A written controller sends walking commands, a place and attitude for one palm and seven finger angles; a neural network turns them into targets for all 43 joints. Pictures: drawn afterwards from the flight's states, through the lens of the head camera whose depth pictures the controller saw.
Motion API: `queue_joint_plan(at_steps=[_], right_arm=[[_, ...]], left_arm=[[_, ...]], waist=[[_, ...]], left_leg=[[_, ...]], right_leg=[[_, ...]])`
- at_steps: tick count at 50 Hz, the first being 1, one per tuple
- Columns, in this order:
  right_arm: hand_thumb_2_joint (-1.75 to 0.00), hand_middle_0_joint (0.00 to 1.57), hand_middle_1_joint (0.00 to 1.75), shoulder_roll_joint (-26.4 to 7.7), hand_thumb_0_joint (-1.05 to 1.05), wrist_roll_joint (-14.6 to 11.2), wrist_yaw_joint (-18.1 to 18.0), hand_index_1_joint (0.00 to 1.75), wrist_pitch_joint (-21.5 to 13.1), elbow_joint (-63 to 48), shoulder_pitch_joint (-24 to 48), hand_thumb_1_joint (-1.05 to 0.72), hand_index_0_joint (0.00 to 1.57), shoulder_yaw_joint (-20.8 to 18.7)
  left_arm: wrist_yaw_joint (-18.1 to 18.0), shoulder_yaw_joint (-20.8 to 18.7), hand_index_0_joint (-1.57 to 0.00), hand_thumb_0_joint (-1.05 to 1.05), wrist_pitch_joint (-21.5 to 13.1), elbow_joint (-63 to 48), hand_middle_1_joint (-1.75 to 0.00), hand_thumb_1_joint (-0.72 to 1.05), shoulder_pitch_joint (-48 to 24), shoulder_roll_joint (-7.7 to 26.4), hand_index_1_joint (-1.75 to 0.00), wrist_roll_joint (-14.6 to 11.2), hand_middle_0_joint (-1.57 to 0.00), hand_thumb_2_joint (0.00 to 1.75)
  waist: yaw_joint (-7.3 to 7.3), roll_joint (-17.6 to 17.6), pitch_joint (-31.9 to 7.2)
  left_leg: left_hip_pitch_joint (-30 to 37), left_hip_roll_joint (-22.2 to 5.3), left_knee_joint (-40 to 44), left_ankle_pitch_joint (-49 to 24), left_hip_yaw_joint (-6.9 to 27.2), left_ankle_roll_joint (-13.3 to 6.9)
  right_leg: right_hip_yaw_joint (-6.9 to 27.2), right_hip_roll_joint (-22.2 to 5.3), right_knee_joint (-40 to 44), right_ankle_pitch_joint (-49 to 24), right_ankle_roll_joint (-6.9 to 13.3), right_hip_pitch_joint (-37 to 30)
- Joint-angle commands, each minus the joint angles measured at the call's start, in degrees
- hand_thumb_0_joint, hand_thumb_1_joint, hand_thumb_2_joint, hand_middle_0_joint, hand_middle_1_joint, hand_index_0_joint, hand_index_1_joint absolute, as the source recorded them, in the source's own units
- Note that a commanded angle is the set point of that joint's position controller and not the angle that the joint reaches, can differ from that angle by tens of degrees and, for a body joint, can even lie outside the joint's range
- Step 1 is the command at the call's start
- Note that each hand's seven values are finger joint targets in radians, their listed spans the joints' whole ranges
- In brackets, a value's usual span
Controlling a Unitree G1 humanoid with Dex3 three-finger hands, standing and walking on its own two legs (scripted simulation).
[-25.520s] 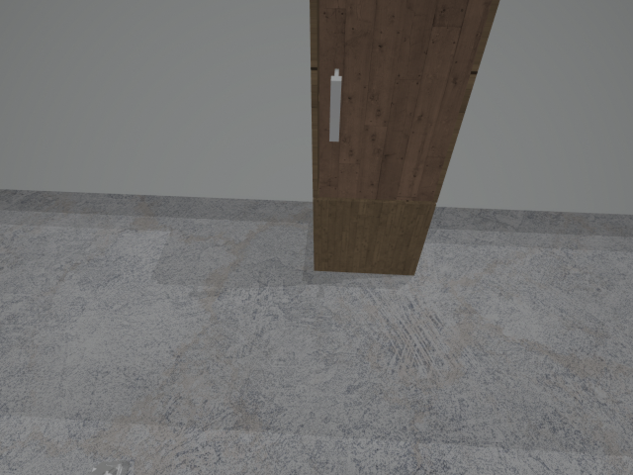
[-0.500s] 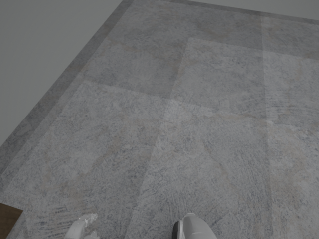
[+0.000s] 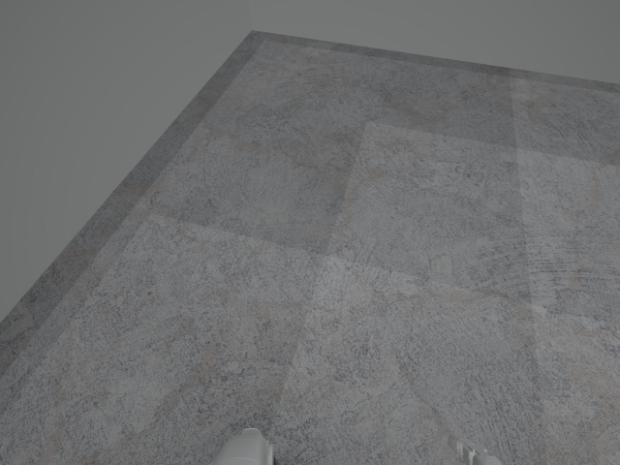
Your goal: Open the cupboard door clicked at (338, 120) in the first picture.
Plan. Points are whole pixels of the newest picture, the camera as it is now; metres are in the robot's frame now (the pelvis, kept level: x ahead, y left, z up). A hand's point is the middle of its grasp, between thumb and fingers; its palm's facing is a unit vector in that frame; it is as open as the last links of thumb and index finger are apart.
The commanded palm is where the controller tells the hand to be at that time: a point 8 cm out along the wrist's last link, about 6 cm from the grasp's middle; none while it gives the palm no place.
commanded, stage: walk to a spot facing it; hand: left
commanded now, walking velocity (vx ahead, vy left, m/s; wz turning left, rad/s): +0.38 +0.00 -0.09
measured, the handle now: out of the picture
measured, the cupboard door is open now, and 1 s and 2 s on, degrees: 45 45 45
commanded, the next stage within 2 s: turn to face it in 0.62 s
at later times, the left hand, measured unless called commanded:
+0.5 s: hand (235, 318) +0.37 +0.18 -0.16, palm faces -0.11 -0.96 -0.27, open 7.3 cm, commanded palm none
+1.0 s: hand (261, 289) +0.45 +0.15 -0.20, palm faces +0.12 -0.98 -0.16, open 7.3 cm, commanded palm none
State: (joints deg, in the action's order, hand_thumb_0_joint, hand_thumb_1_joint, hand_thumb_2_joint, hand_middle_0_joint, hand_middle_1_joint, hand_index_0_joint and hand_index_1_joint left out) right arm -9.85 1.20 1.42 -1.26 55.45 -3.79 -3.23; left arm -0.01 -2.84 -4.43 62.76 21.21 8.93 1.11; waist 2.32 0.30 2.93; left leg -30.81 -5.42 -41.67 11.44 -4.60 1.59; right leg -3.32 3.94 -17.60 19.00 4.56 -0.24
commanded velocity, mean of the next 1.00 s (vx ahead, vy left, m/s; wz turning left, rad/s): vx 0.23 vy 0.00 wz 0.15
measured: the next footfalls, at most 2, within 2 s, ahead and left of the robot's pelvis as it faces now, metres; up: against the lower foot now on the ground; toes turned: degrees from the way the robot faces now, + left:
left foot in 0.08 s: +0.18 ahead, +0.13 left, +0.00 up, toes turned +6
right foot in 0.50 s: +0.35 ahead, -0.15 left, +0.00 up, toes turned -13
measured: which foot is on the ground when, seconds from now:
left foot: up 0.00-0.06, down 0.08-0.50, up 0.52-0.88, down 0.90-1.00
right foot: down 0.00-0.10, up 0.12-0.48, down 0.50-0.90, up 0.92-1.00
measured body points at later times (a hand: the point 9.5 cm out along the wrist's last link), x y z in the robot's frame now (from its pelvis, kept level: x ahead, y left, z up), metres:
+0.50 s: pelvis +0.25 -0.03 -0.01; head +0.28 -0.05 +0.43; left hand +0.37 +0.23 -0.14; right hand +0.12 -0.24 -0.17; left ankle +0.14 +0.12 -0.74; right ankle +0.31 -0.14 -0.74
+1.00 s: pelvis +0.45 -0.03 -0.02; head +0.49 -0.01 +0.43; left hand +0.45 +0.20 -0.19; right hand +0.55 -0.28 -0.15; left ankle +0.53 +0.05 -0.74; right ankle +0.35 -0.16 -0.66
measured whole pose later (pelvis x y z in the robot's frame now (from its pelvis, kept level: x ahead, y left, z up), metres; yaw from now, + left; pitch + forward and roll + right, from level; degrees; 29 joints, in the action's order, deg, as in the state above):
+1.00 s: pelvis +0.45 -0.03 -0.02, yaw +4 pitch +1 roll -1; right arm -11.4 1.4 -0.2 -1.3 55.2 -8.7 -2.6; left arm -0.6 -3.2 0.3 60.5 14.4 9.8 0.9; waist -0.1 -1.4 4.5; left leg -26.0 -0.4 -37.2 12.1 -5.4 -4.1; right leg -4.8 -3.1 -66.9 29.7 -2.3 21.3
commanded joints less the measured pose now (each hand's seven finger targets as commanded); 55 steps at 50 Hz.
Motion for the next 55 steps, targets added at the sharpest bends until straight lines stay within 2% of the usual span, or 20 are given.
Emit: queue_joint_plan(at_steps=[1,3,4,5,8,13,20,23,24,25,28,31,39,42,43,44,45,46,51,55], right_arm=[[-0.90,0.20,0.30,-3.71,0.00,0.23,-0.59,0.30,-1.85,-2.16,-2.26,-0.90,0.20,-0.36],[-0.90,0.20,0.30,-8.46,0.00,1.03,-1.81,0.30,-2.57,2.74,-18.09,-0.90,0.20,-1.43],[-0.90,0.20,0.30,-15.08,0.00,1.89,-2.26,0.30,-2.74,4.35,-25.87,-0.90,0.20,-3.02],[-0.90,0.20,0.30,-15.85,0.00,0.93,-2.45,0.30,-1.98,4.75,-28.16,-0.90,0.20,-2.66],[-0.90,0.20,0.30,-7.56,0.00,0.74,-2.72,0.30,-2.93,1.94,-16.36,-0.90,0.20,-0.66],[-0.90,0.20,0.30,-6.04,0.00,0.40,-2.49,0.30,-3.75,3.08,-14.91,-0.90,0.20,-0.51],[-0.90,0.20,0.30,-8.04,0.00,0.93,-1.99,0.30,-2.77,5.83,-20.76,-0.90,0.20,-0.23],[-0.90,0.20,0.30,-8.36,0.00,0.51,-1.90,0.30,-2.34,6.44,-21.31,-0.90,0.20,0.14],[-0.90,0.20,0.30,-6.66,0.00,-0.30,-1.30,0.30,-2.48,5.93,-20.72,-0.90,0.20,0.36],[-0.90,0.20,0.30,-3.33,0.00,-0.87,-1.32,0.30,-2.84,3.59,-20.57,-0.90,0.20,0.82],[-0.90,0.20,0.30,-4.69,0.00,-0.47,-1.70,0.30,-2.44,2.52,-12.81,-0.90,0.20,-0.10],[-0.90,0.20,0.30,-0.74,0.00,0.11,-1.27,0.30,-0.53,5.20,-17.66,-0.90,0.20,0.45],[-0.90,0.20,0.30,0.38,0.00,-0.32,-0.18,0.30,-0.48,2.31,-10.09,-0.90,0.20,0.67],[-0.90,0.20,0.30,-3.39,0.00,0.00,-0.50,0.30,-0.27,2.25,-13.82,-0.90,0.20,0.20],[-0.90,0.20,0.30,-6.34,0.00,0.34,-0.66,0.30,-0.23,3.24,-18.73,-0.90,0.20,-0.42],[-0.90,0.20,0.30,-12.09,0.00,1.05,-1.07,0.30,-0.31,2.91,-22.86,-0.90,0.20,-1.55],[-0.90,0.20,0.30,-15.78,0.00,0.70,-1.74,0.30,0.17,2.88,-25.24,-0.90,0.20,-2.17],[-0.90,0.20,0.30,-16.69,0.00,0.22,-2.35,0.30,0.52,2.00,-22.39,-0.90,0.20,-2.25],[-0.90,0.20,0.30,-11.58,0.00,0.33,-2.78,0.30,-0.05,-3.35,-9.03,-0.90,0.20,-1.28],[-0.90,0.20,0.30,-12.84,0.00,0.33,-2.28,0.30,0.78,-4.23,-8.85,-0.90,0.20,-2.14]], left_arm=[[-0.81,-1.42,-0.20,0.00,-0.83,-0.77,-0.30,0.90,2.71,8.90,-0.30,-0.15,-0.20,0.90],[-0.61,-1.34,-0.20,0.00,-0.79,-1.64,-0.30,0.90,1.91,7.75,-0.30,-0.68,-0.20,0.90],[-0.04,-0.83,-0.20,0.00,-0.84,-2.67,-0.30,0.90,4.51,4.89,-0.30,-1.09,-0.20,0.90],[-0.07,-0.77,-0.20,0.00,-1.45,-4.89,-0.30,0.90,0.27,5.01,-0.30,-0.71,-0.20,0.90],[0.76,-1.48,-0.20,0.00,0.43,-4.81,-0.30,0.90,-4.63,3.84,-0.30,0.43,-0.20,0.90],[1.81,-1.13,-0.20,0.00,3.15,-4.75,-0.30,0.90,-2.95,0.59,-0.30,0.70,-0.20,0.90],[2.54,-1.24,-0.20,0.00,2.72,-7.77,-0.30,0.90,-13.06,3.18,-0.30,0.50,-0.20,0.90],[2.19,-1.87,-0.20,0.00,1.76,-4.85,-0.30,0.90,-3.91,6.80,-0.30,0.64,-0.20,0.90],[1.51,-3.09,-0.20,0.00,0.87,-2.00,-0.30,0.90,5.75,11.58,-0.30,0.96,-0.20,0.90],[0.66,-4.67,-0.20,0.00,0.78,-0.15,-0.30,0.90,12.99,18.08,-0.30,0.34,-0.20,0.90],[-0.54,-2.58,-0.20,0.00,1.00,-3.33,-0.30,0.90,1.48,11.79,-0.30,-0.35,-0.20,0.90],[-0.68,-1.04,-0.20,0.00,0.02,-4.38,-0.30,0.90,-4.25,7.20,-0.30,0.13,-0.20,0.90],[-0.90,-0.51,-0.20,0.00,-0.68,-1.68,-0.30,0.90,-2.23,7.06,-0.30,0.13,-0.20,0.90],[-1.37,-1.07,-0.20,0.00,0.23,-3.10,-0.30,0.90,-4.49,8.94,-0.30,-0.18,-0.20,0.90],[-1.37,-1.32,-0.20,0.00,0.77,-3.88,-0.30,0.90,-4.34,9.44,-0.30,-0.38,-0.20,0.90],[-1.32,-1.49,-0.20,0.00,1.46,-5.19,-0.30,0.90,-1.66,7.90,-0.30,-0.95,-0.20,0.90],[-1.42,-1.11,-0.20,0.00,1.76,-7.08,-0.30,0.90,-2.08,6.69,-0.30,-1.24,-0.20,0.90],[-1.54,-1.14,-0.20,0.00,2.57,-8.78,-0.30,0.90,-5.23,7.14,-0.30,-0.73,-0.20,0.90],[-0.59,-1.89,-0.20,0.00,4.29,-8.48,-0.30,0.90,-5.79,5.43,-0.30,0.00,-0.20,0.90],[-0.72,-2.09,-0.20,0.00,5.35,-10.55,-0.30,0.90,-7.42,5.71,-0.30,0.05,-0.20,0.90]], waist=[[-3.67,-4.14,-0.06],[-9.97,-0.56,-9.09],[-11.23,12.20,-16.86],[-11.16,10.59,-14.48],[-5.06,6.07,0.16],[-0.83,5.99,0.48],[-2.79,4.58,2.87],[1.83,0.75,-1.73],[6.05,-7.57,-7.74],[7.28,-22.18,-12.42],[2.21,-9.37,-4.48],[-3.26,-6.73,-1.68],[-2.60,-8.12,0.31],[-5.97,-6.27,-1.53],[-8.02,-1.46,-5.51],[-8.55,12.92,-10.94],[-9.18,19.24,-13.72],[-7.91,10.90,-12.20],[-2.22,5.77,-7.70],[-2.60,5.09,-8.33]], left_leg=[[8.46,4.11,8.83,1.01,-3.83,-2.01],[35.74,-0.60,13.39,-5.95,2.42,-6.02],[49.99,-17.89,14.34,-9.55,24.21,-13.66],[45.24,-24.12,21.55,-12.26,32.03,-17.41],[22.37,-17.86,29.95,5.61,21.76,-11.95],[15.39,-10.89,32.90,-0.66,2.80,-9.23],[17.97,-12.03,31.15,2.15,0.47,-8.69],[17.67,-7.67,14.83,-10.39,-3.61,-5.59],[7.30,-3.44,-2.23,-7.33,-7.34,-3.38],[-6.49,3.85,-21.31,22.62,-7.09,-1.15],[-10.03,-3.08,-30.65,12.51,4.70,-1.41],[-0.69,-3.60,-19.91,7.80,2.48,-0.13],[2.54,0.75,1.52,-0.06,-2.43,-0.99],[12.10,2.70,8.32,-4.39,-2.88,-2.32],[21.38,2.55,10.92,-15.21,-1.23,-3.38],[32.14,-8.93,12.19,-32.44,14.39,-8.78],[33.56,-19.37,17.50,-41.28,29.14,-16.19],[29.38,-20.46,19.74,-29.96,31.09,-17.26],[15.20,-10.17,23.37,-13.38,17.56,-11.11],[14.18,-8.44,24.60,-5.33,19.06,-11.15]], right_leg=[[7.76,-16.25,-5.33,-47.10,4.32,-1.42],[4.40,-11.63,-25.96,-40.80,0.33,13.49],[-0.48,-4.32,-46.68,-9.81,-2.14,29.02],[2.67,-2.59,-57.85,11.47,-1.55,34.06],[6.09,-9.44,-61.05,0.82,-2.48,37.95],[2.22,-11.31,-42.10,-7.21,-4.22,31.22],[-2.59,-8.55,-21.60,-9.81,-3.48,23.13],[-4.92,-5.00,-13.41,-7.17,-1.44,6.58],[7.65,-13.96,-9.02,-0.23,2.43,-8.65],[31.73,-29.56,-0.21,-1.66,8.69,-18.16],[21.89,-26.95,2.56,-8.79,7.81,-1.53],[6.21,-21.99,4.75,-18.23,4.79,10.11],[-3.71,-20.02,-0.16,-38.43,1.98,3.73],[-6.99,-20.32,-11.10,-43.37,-0.56,4.30],[-8.48,-18.65,-20.94,-37.89,-2.53,7.93],[-10.16,-11.79,-35.24,-13.72,-6.10,19.09],[-5.76,-5.61,-50.53,20.91,-6.88,25.44],[1.29,-6.57,-56.16,18.32,-6.55,29.82],[3.37,-9.25,-50.13,4.27,-8.29,29.59],[2.57,-7.93,-42.86,3.09,-8.79,28.38]])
